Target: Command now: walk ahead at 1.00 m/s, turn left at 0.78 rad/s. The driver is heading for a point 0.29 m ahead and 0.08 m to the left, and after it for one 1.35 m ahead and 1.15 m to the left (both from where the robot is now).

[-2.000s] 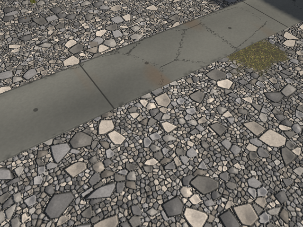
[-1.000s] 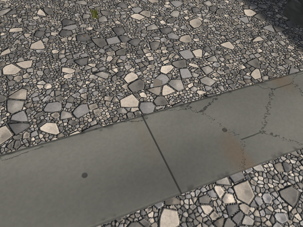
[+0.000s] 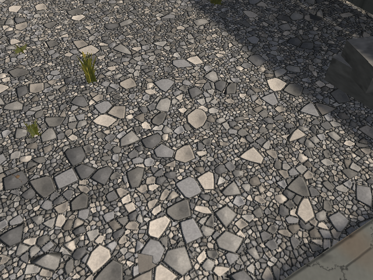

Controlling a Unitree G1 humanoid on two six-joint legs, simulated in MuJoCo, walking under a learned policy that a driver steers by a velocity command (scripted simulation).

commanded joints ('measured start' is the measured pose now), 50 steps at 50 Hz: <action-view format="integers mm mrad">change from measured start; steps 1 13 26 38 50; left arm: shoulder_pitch -151 -157 -186 -324 -418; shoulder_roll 67 45 18 86 96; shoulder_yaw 3 -56 -26 -23 21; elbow -81 -296 -324 -214 -312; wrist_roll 1 93 -31 18 -48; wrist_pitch -42 23 32 128 117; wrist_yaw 13 -9 15 130 68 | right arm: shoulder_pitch -59 136 186 -27 135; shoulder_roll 30 14 5 42 -230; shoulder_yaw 22 52 28 12 -83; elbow -86 16 -65 -359 -230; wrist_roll -9 -72 105 39 -36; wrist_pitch -11 -196 0 107 -2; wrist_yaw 43 50 -94 -112 -14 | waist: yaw -77 49 11 -138 -171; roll -99 -64 -74 -158 149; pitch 112 -2 -50 -27 -142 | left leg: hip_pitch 274 275 37 -95 639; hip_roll -62 81 -299 -61 302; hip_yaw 117 -528 -254 -26 -616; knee -201 -488 395 576 -707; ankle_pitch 200 343 -623 31 128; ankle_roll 13 349 -53 -207 296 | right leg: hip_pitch -340 -782 122 -407 -952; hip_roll -178 -77 -177 -319 -85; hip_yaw -39 438 366 59 282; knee -174 1080 -136 19 1156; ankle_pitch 480 -102 1180 284 -307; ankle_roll -17 144 62 -72 113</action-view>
